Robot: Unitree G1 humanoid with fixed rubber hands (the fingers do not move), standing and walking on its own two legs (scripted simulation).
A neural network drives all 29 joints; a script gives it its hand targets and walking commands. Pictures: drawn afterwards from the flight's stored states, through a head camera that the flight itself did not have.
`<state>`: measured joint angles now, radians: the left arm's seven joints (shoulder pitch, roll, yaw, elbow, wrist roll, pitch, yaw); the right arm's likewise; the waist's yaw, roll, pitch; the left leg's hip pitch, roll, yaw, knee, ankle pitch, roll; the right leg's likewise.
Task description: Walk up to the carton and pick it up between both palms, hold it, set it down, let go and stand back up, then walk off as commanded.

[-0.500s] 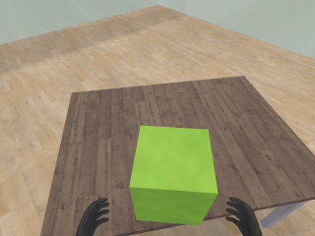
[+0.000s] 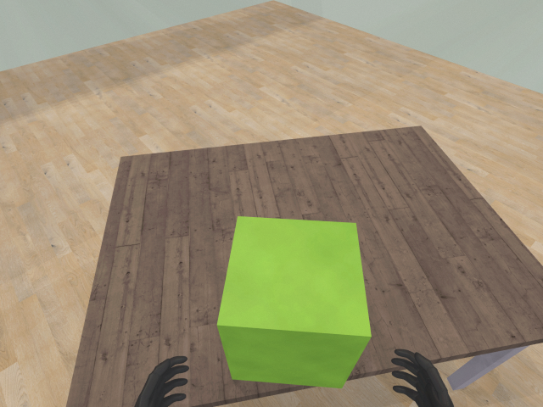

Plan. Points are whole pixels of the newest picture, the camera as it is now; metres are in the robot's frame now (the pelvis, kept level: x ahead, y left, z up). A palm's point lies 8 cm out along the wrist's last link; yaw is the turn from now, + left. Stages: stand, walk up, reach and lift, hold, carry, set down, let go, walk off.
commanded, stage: set down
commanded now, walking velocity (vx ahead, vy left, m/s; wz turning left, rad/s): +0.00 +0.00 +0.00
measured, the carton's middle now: (291, 304) +0.34 -0.01 -0.10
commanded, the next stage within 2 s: let go in 0.54 s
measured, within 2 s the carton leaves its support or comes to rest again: neither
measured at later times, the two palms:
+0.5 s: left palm out of the picture +0.16 +0.21 -0.07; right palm out of the picture +0.15 -0.21 -0.06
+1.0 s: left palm out of the picture +0.15 +0.22 -0.08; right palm out of the picture +0.14 -0.23 -0.08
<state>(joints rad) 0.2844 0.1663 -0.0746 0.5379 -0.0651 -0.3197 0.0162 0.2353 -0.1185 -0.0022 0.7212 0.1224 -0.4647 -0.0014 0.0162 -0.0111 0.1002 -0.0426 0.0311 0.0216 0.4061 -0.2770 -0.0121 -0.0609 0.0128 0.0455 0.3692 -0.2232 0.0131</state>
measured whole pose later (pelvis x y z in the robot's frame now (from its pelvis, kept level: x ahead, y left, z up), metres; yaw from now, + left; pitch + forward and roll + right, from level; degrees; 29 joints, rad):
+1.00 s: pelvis -0.01 +0.00 +0.00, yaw -1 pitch -4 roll +0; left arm 0.20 0.21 -0.01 0.53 0.01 0.09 0.01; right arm 0.18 -0.16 -0.05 0.75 -0.03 -0.23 0.01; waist 0.01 -0.01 0.10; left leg -0.04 0.04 0.04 0.36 -0.24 -0.02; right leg -0.07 0.01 0.05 0.34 -0.19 0.01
